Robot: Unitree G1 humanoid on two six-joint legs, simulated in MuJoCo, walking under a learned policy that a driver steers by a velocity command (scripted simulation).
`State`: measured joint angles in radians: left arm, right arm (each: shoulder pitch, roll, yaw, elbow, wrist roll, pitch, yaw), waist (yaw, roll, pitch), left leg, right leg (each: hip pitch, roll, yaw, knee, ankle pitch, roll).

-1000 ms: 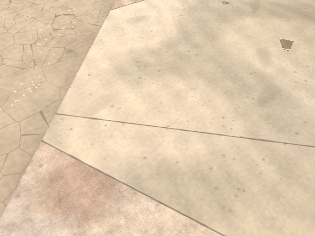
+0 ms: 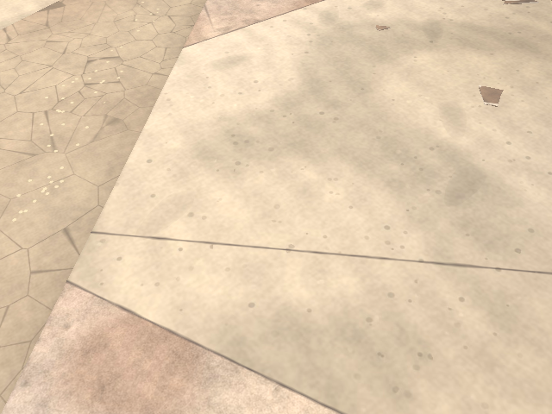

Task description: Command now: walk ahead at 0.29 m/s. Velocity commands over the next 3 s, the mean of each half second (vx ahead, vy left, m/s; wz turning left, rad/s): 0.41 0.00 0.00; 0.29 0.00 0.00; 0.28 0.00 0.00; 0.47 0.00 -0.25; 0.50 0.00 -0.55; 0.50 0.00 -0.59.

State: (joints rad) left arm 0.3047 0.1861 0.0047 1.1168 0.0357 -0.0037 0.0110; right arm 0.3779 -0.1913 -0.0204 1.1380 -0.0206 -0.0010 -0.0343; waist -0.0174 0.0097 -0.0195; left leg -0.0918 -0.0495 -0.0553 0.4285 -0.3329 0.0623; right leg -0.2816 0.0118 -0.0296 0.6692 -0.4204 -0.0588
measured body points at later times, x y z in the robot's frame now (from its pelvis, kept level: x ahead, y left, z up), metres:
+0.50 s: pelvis +0.22 -0.03 -0.01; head +0.26 -0.03 +0.43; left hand +0.09 +0.18 -0.15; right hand +0.41 -0.24 -0.14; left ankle +0.37 +0.04 -0.72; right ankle +0.02 -0.10 -0.74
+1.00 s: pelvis +0.45 -0.03 +0.00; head +0.48 -0.03 +0.44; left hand +0.55 +0.19 -0.15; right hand +0.39 -0.24 -0.16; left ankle +0.37 +0.03 -0.74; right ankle +0.55 -0.11 -0.73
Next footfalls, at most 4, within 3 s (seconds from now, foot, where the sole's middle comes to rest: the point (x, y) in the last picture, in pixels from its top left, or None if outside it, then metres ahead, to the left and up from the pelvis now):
0.54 left None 0.41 0.04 -0.78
1.00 right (338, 401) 0.58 -0.12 -0.78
1.44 left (258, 409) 0.57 0.08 -0.78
1.92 right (322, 297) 0.89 -0.10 -0.78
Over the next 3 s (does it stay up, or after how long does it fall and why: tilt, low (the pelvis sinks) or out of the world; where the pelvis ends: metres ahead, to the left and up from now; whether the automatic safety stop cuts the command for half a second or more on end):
stays up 1.27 -0.22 -0.02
